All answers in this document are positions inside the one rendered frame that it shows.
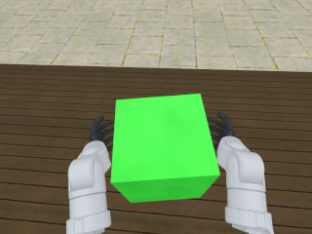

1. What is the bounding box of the robot right forearm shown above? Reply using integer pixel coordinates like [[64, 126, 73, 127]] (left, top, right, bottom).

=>
[[216, 136, 274, 234]]

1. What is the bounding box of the carton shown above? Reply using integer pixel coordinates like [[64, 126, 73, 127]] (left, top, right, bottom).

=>
[[110, 94, 220, 203]]

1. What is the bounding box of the right robot hand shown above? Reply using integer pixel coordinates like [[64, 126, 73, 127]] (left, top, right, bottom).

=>
[[207, 111, 235, 150]]

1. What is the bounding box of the left robot hand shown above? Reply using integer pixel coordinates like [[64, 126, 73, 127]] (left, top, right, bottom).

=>
[[89, 115, 114, 152]]

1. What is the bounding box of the robot left forearm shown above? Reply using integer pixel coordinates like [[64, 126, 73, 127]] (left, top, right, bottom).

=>
[[66, 140, 111, 234]]

